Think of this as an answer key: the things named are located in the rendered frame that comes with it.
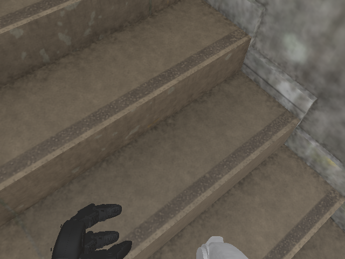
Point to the robot right thigh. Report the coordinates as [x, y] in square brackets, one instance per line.
[219, 250]

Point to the right robot shin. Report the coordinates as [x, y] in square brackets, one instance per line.
[214, 239]

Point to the left robot hand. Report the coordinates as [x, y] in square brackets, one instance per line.
[74, 243]

